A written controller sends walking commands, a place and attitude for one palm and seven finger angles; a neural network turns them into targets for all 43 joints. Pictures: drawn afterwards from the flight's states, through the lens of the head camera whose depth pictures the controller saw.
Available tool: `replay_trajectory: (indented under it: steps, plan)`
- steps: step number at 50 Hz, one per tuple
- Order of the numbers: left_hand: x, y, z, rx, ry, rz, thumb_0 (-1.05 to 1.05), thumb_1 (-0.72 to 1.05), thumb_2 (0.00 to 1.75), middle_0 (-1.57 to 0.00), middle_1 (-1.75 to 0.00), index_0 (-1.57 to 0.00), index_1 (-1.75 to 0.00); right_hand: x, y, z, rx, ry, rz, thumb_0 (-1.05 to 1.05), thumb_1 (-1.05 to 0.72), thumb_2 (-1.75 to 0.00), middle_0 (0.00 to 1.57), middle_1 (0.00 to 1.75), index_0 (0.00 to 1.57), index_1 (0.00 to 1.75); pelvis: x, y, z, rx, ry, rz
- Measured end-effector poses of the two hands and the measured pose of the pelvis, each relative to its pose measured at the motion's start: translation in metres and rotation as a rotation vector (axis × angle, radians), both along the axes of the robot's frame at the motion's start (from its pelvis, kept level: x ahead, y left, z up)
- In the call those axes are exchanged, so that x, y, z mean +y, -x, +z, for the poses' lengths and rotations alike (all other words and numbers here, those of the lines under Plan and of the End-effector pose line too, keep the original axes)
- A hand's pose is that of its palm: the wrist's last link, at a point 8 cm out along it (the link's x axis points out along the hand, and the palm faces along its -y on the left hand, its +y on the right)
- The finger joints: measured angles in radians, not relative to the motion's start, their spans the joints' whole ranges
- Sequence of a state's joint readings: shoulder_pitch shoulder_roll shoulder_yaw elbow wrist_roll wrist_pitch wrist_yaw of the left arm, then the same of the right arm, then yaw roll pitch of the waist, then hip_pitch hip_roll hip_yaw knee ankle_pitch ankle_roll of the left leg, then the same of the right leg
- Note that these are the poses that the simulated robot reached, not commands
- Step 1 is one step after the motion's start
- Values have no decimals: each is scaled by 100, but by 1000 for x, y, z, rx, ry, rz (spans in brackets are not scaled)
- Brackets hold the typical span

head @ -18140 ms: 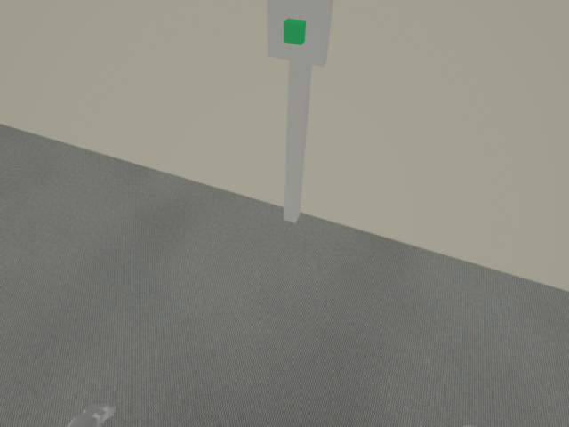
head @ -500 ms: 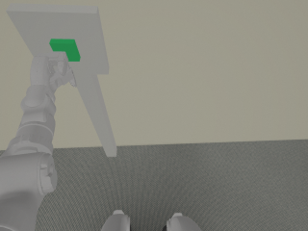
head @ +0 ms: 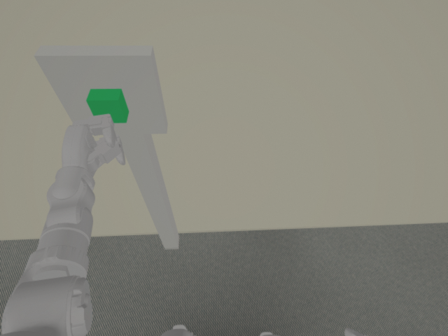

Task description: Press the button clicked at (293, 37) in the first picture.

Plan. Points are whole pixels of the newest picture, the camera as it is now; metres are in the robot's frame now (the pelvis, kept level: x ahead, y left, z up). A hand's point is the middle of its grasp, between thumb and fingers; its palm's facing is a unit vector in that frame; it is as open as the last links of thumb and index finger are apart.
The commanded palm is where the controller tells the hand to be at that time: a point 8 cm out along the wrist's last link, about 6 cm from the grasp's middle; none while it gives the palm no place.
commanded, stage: pull the fist back off the button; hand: left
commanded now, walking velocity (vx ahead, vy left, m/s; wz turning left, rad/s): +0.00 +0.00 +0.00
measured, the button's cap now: (109, 105) +0.49 +0.21 +0.13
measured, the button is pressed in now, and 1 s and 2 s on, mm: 0 0 0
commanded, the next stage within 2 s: draw the hand back to the body in 0.42 s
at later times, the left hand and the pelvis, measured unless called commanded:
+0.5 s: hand (104, 175) +0.36 +0.20 +0.09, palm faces +0.08 -1.00 -0.01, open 3.1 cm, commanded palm +0.34 +0.25 +0.10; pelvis +0.02 -0.01 +0.01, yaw +2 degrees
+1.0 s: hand (73, 203) +0.28 +0.21 +0.14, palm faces +0.08 -1.00 -0.04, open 3.1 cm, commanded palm +0.25 +0.26 +0.15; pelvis +0.02 -0.01 +0.02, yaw +1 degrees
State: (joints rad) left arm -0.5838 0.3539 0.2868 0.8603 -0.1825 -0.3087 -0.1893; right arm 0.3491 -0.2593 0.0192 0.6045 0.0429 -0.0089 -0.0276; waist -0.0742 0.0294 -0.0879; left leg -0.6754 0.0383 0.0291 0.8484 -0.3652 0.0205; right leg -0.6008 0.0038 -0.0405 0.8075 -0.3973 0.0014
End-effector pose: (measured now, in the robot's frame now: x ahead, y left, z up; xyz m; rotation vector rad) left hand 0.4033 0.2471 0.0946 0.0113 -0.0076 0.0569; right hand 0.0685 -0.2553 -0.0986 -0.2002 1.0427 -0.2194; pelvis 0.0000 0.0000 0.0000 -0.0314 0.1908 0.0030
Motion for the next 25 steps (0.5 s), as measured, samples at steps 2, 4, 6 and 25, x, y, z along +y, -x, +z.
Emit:
replay_trajectory:
  steps: [2, 4, 6, 25]
  plan:
    - [-2, 5, -1, -5, 2, -3, 1, 90, 90, -130, -150, -136, -150, 1, -10, 3, -24, -6, 2, 1, -91, -90, 20, 30, 21, 30, 0, -4, 2, -7, -2, -4]
    - [-3, 11, -1, -8, 4, -1, 1, 90, 90, -130, -150, -134, -150, 3, -21, 5, -48, -11, 6, 1, -91, -90, 20, 30, 21, 30, 1, -8, 3, -13, -5, -7]
    - [-3, 18, -2, -14, 2, 4, 1, 90, 90, -130, -150, -133, -150, 4, -32, 8, -73, -15, 14, 1, -91, -90, 20, 30, 21, 30, 1, -12, 5, -20, -7, -8]
    - [7, 65, -2, -4, -4, 22, 1, 90, 90, -130, -150, -130, -150, 11, -101, 24, -213, -5, 122, 1, -91, -90, 20, 30, 21, 30, -5, -18, 8, -61, -10, 29]
